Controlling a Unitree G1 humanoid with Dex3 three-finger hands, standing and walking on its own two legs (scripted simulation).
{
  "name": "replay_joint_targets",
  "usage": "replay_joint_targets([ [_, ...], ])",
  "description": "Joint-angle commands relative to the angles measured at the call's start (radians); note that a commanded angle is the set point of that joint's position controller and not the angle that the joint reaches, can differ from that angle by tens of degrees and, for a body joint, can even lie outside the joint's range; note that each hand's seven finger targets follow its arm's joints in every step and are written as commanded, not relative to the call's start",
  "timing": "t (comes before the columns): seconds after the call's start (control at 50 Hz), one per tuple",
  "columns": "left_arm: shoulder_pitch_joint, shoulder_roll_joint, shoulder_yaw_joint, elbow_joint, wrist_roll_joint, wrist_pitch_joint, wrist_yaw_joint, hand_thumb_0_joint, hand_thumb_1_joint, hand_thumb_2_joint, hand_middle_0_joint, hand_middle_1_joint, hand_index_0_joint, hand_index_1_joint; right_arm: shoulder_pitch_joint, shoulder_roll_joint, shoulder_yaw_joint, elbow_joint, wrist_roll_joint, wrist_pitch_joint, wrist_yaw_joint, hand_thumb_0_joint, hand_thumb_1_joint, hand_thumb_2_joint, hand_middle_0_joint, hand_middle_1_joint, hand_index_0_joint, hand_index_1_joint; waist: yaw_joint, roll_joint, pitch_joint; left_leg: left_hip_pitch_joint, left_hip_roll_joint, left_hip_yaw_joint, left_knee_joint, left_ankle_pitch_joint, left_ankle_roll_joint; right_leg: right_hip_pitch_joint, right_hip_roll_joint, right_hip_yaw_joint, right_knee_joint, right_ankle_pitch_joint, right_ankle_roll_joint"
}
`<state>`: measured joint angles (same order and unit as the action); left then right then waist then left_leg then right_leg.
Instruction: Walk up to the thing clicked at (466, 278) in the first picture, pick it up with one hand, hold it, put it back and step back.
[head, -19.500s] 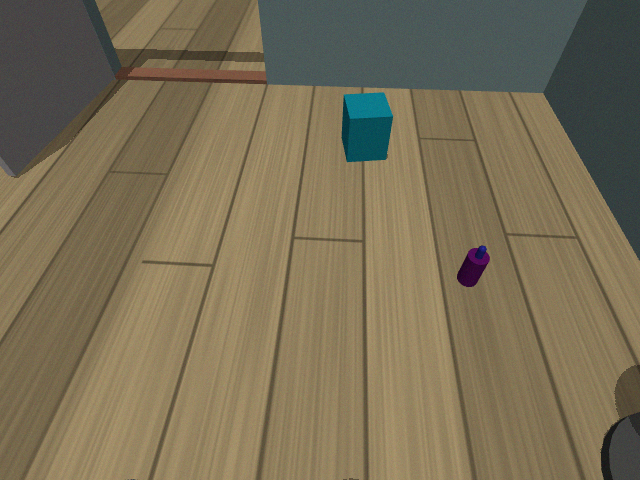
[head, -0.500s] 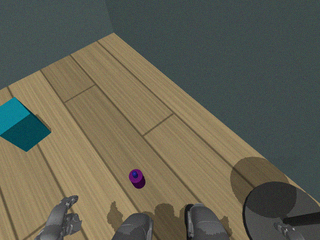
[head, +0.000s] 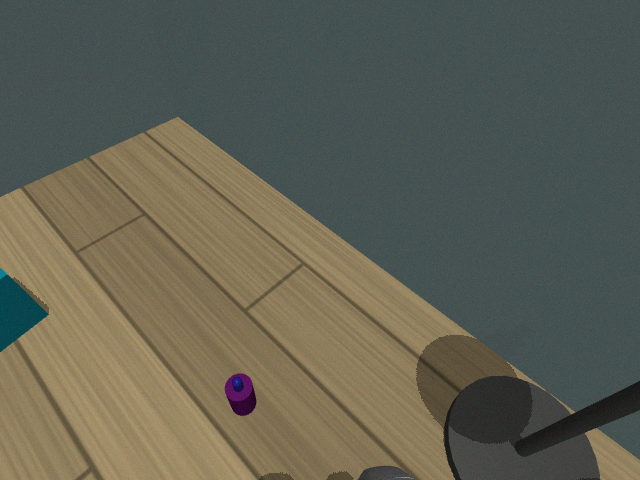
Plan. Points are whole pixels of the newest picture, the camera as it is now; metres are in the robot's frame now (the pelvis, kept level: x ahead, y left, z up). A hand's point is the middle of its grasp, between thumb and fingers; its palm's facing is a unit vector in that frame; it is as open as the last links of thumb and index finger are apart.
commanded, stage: walk up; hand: left
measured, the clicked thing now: (240, 392) +0.43 +0.18 -0.68
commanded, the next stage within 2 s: none
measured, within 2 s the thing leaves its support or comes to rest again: neither
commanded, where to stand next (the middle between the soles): +0.12 -0.03 m, yaw +4 degrees
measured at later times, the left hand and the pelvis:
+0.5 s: hand (148, 466) +0.16 +0.23 -0.13, palm faces +0.00 -0.89 -0.46, open 7.4 cm; pelvis +0.05 -0.04 -0.01, yaw +0 degrees
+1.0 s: hand (128, 463) +0.17 +0.26 -0.15, palm faces -0.01 -0.90 -0.44, open 7.4 cm; pelvis +0.10 -0.02 -0.02, yaw +1 degrees
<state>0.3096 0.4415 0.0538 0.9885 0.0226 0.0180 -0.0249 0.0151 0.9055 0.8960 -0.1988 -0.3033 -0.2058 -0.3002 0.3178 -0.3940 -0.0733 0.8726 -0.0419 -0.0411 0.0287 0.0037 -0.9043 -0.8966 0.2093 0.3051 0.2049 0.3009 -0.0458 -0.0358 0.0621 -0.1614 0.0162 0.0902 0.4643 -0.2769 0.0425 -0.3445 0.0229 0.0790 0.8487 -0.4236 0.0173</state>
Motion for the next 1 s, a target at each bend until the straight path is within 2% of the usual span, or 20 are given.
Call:
replay_joint_targets([
  [0.0, -0.110, 0.182, 0.039, -0.136, 0.000, -0.080, -0.002, 0.000, 0.900, 0.900, -0.200, -0.300, -0.200, -0.300, 0.024, -0.272, -0.072, -0.062, 0.013, -0.013, -0.002, 0.000, -0.900, -0.900, 0.200, 0.300, 0.200, 0.300, -0.035, 0.197, 0.034, 0.183, 0.265, -0.315, -0.217, -0.134, 0.172, -0.226, -0.040, -0.033, -0.105, -0.007, -0.019],
  [0.06, -0.041, 0.178, 0.041, -0.128, -0.007, -0.090, -0.010, 0.000, 0.900, 0.900, -0.200, -0.300, -0.200, -0.300, -0.052, -0.274, -0.066, -0.100, 0.004, -0.004, 0.013, 0.000, -0.900, -0.900, 0.200, 0.300, 0.200, 0.300, 0.011, 0.224, 0.067, -0.023, 0.212, -0.205, -0.200, -0.196, 0.166, -0.029, -0.046, -0.105, -0.209, 0.052, -0.025],
  [0.12, 0.071, 0.167, 0.055, -0.064, -0.006, -0.097, 0.026, 0.000, 0.900, 0.900, -0.200, -0.300, -0.200, -0.300, -0.093, -0.195, -0.032, -0.118, 0.017, 0.023, 0.009, 0.000, -0.900, -0.900, 0.200, 0.300, 0.200, 0.300, 0.083, 0.096, -0.002, -0.219, 0.132, -0.094, 0.057, -0.017, 0.087, 0.279, -0.002, -0.118, -0.343, 0.265, -0.024],
  [0.14, 0.075, 0.187, 0.065, -0.071, -0.004, -0.098, 0.039, 0.000, 0.900, 0.900, -0.200, -0.300, -0.200, -0.300, -0.061, -0.147, -0.011, -0.114, 0.023, 0.030, 0.005, 0.000, -0.900, -0.900, 0.200, 0.300, 0.200, 0.300, 0.091, 0.010, -0.023, -0.277, 0.087, -0.054, 0.160, -0.068, 0.048, 0.331, -0.052, -0.021, -0.394, 0.256, -0.037],
  [0.16, 0.061, 0.251, 0.078, -0.087, 0.005, -0.102, 0.050, 0.000, 0.900, 0.900, -0.200, -0.300, -0.200, -0.300, -0.035, -0.097, 0.003, -0.116, 0.031, 0.039, 0.003, 0.000, -0.900, -0.900, 0.200, 0.300, 0.200, 0.300, 0.088, -0.179, -0.017, -0.371, 0.008, -0.023, 0.330, -0.218, -0.010, 0.319, -0.247, 0.279, -0.532, 0.189, -0.093],
  [0.18, 0.010, 0.289, 0.072, -0.125, 0.004, -0.103, 0.062, 0.000, 0.900, 0.900, -0.200, -0.300, -0.200, -0.300, -0.005, -0.140, -0.007, -0.094, 0.033, 0.064, -0.007, 0.000, -0.900, -0.900, 0.200, 0.300, 0.200, 0.300, 0.068, -0.100, -0.027, -0.314, -0.016, -0.167, 0.453, -0.288, -0.035, 0.184, -0.387, 0.486, -0.633, 0.003, -0.152],
  [0.2, -0.049, 0.314, 0.072, -0.134, 0.004, -0.092, 0.065, 0.000, 0.900, 0.900, -0.200, -0.300, -0.200, -0.300, -0.001, -0.220, -0.034, -0.081, 0.027, 0.076, -0.014, 0.000, -0.900, -0.900, 0.200, 0.300, 0.200, 0.300, 0.055, -0.065, 0.030, -0.278, 0.015, -0.187, 0.521, -0.315, -0.025, 0.064, -0.400, 0.503, -0.632, -0.138, -0.229],
  [0.3, -0.132, 0.229, 0.065, -0.151, -0.009, -0.091, 0.071, 0.000, 0.900, 0.900, -0.200, -0.300, -0.200, -0.300, 0.074, -0.213, -0.037, 0.007, 0.035, 0.086, -0.016, 0.000, -0.900, -0.900, 0.200, 0.300, 0.200, 0.300, 0.024, -0.106, 0.002, -0.281, 0.006, -0.268, 0.538, -0.162, -0.033, 0.094, -0.267, 0.202, -0.565, 0.111, -0.140],
  [0.54, -0.210, 0.192, 0.059, -0.172, -0.011, -0.027, 0.058, 0.000, 0.900, 0.900, -0.200, -0.300, -0.200, -0.300, 0.000, -0.174, -0.016, 0.026, 0.034, 0.042, -0.047, 0.000, -0.900, -0.900, 0.200, 0.300, 0.200, 0.300, 0.052, -0.174, -0.120, -0.185, -0.037, -0.069, 0.198, -0.080, -0.049, 0.186, -0.263, 0.036, -0.235, 0.712, -0.204],
  [0.58, -0.234, 0.177, 0.045, -0.175, -0.031, -0.016, 0.058, 0.000, 0.900, 0.900, -0.200, -0.300, -0.200, -0.300, 0.019, -0.186, -0.024, 0.044, 0.023, 0.030, -0.051, 0.000, -0.900, -0.900, 0.200, 0.300, 0.200, 0.300, 0.019, -0.088, -0.124, -0.077, -0.024, -0.085, 0.001, 0.139, -0.033, 0.114, -0.250, 0.032, -0.141, 0.624, -0.148],
  [0.6, -0.232, 0.144, 0.033, -0.181, -0.040, -0.011, 0.059, 0.000, 0.900, 0.900, -0.200, -0.300, -0.200, -0.300, -0.025, -0.235, -0.037, 0.027, 0.008, 0.029, -0.050, 0.000, -0.900, -0.900, 0.200, 0.300, 0.200, 0.300, 0.037, 0.042, -0.111, -0.073, 0.081, -0.258, -0.021, 0.307, 0.006, 0.042, -0.183, 0.001, -0.074, 0.484, -0.093],
  [0.62, -0.147, 0.133, 0.033, -0.193, -0.024, -0.031, 0.040, 0.000, 0.900, 0.900, -0.200, -0.300, -0.200, -0.300, 0.075, -0.300, -0.067, 0.001, -0.024, 0.008, -0.021, 0.000, -0.900, -0.900, 0.200, 0.300, 0.200, 0.300, 0.009, 0.223, -0.190, 0.137, 0.190, -0.545, -0.125, -0.187, 0.108, -0.192, -0.039, -0.101, 0.055, -0.147, -0.086],
  [0.64, -0.211, 0.189, 0.046, -0.178, -0.012, -0.037, 0.048, 0.000, 0.900, 0.900, -0.200, -0.300, -0.200, -0.300, 0.084, -0.383, -0.093, 0.005, -0.013, 0.012, -0.004, 0.000, -0.900, -0.900, 0.200, 0.300, 0.200, 0.300, -0.057, 0.297, -0.127, 0.089, 0.279, -0.710, -0.258, -0.625, 0.212, -0.303, -0.004, -0.064, 0.189, -0.250, -0.071],
  [0.66, -0.208, 0.228, 0.052, -0.158, 0.002, -0.046, 0.048, 0.000, 0.900, 0.900, -0.200, -0.300, -0.200, -0.300, 0.052, -0.368, -0.094, -0.007, -0.006, 0.017, 0.000, 0.000, -0.900, -0.900, 0.200, 0.300, 0.200, 0.300, -0.046, 0.279, -0.055, 0.070, 0.312, -0.751, -0.280, -0.697, 0.248, -0.357, -0.042, -0.047, 0.220, -0.219, -0.055],
  [0.72, -0.123, 0.209, 0.052, -0.114, -0.012, -0.071, 0.039, 0.000, 0.900, 0.900, -0.200, -0.300, -0.200, -0.300, -0.030, -0.260, -0.059, -0.057, -0.012, 0.020, 0.003, 0.000, -0.900, -0.900, 0.200, 0.300, 0.200, 0.300, 0.001, 0.253, -0.005, 0.050, 0.176, -0.465, -0.177, -0.373, 0.187, -0.305, -0.071, -0.062, 0.100, -0.069, -0.040],
  [0.78, -0.197, 0.176, 0.047, -0.154, 0.007, -0.083, 0.007, 0.000, 0.900, 0.900, -0.200, -0.300, -0.200, -0.300, 0.056, -0.270, -0.064, -0.044, 0.011, -0.011, 0.000, 0.000, -0.900, -0.900, 0.200, 0.300, 0.200, 0.300, -0.041, 0.192, 0.007, 0.159, 0.222, -0.496, -0.176, -0.187, 0.206, -0.324, -0.055, -0.074, 0.027, -0.045, -0.026],
  [0.86, -0.158, 0.133, 0.031, -0.150, -0.003, -0.097, 0.013, 0.000, 0.900, 0.900, -0.200, -0.300, -0.200, -0.300, 0.006, -0.259, -0.047, -0.066, 0.020, -0.014, -0.014, 0.000, -0.900, -0.900, 0.200, 0.300, 0.200, 0.300, 0.000, 0.207, 0.015, 0.053, 0.221, -0.337, -0.073, 0.314, 0.188, -0.153, -0.060, -0.097, -0.128, 0.021, -0.034],
  [0.9, -0.088, 0.110, 0.028, -0.108, -0.020, -0.100, 0.036, 0.000, 0.900, 0.900, -0.200, -0.300, -0.200, -0.300, -0.074, -0.218, -0.025, -0.080, 0.028, 0.009, -0.023, 0.000, -0.900, -0.900, 0.200, 0.300, 0.200, 0.300, 0.051, 0.205, -0.010, -0.081, 0.149, -0.195, 0.083, 0.614, 0.120, 0.066, -0.025, -0.137, -0.258, 0.210, -0.038],
  [0.94, -0.021, 0.139, 0.038, -0.077, -0.032, -0.089, 0.064, 0.000, 0.900, 0.900, -0.200, -0.300, -0.200, -0.300, -0.112, -0.188, -0.013, -0.089, 0.054, 0.034, -0.030, 0.000, -0.900, -0.900, 0.200, 0.300, 0.200, 0.300, 0.096, 0.178, -0.053, -0.105, 0.065, -0.132, 0.236, 0.552, 0.036, 0.192, -0.028, -0.133, -0.391, 0.483, -0.052],
  [0.98, 0.017, 0.275, 0.070, -0.082, -0.033, -0.079, 0.085, 0.000, 0.900, 0.900, -0.200, -0.300, -0.200, -0.300, -0.081, -0.149, -0.005, -0.101, 0.069, 0.061, -0.036, 0.000, -0.900, -0.900, 0.200, 0.300, 0.200, 0.300, 0.104, -0.070, -0.103, -0.290, -0.063, -0.140, 0.520, 0.060, -0.039, 0.298, -0.329, 0.226, -0.399, 0.972, -0.157],
])
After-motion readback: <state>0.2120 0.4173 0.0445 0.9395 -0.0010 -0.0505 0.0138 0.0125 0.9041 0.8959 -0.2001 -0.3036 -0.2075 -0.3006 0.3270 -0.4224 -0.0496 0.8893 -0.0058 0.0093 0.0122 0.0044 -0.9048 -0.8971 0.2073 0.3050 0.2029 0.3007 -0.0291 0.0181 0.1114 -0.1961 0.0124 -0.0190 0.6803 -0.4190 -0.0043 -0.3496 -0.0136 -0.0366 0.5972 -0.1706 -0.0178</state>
